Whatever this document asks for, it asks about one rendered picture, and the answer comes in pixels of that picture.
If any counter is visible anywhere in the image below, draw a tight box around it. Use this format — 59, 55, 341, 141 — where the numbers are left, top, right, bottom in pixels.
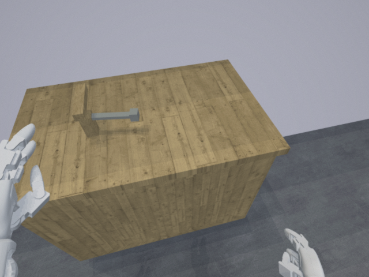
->
9, 59, 291, 261

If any robot right hand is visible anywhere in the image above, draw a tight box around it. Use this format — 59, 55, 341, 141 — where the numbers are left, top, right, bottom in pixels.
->
278, 229, 325, 277

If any tap lever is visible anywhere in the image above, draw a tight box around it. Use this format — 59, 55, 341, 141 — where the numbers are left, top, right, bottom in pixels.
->
91, 108, 140, 122

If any robot left hand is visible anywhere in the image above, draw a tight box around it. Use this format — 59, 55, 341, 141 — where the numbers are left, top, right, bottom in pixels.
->
0, 123, 50, 239

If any left robot forearm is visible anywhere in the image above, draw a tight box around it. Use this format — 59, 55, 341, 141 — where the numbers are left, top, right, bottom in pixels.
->
0, 239, 18, 277

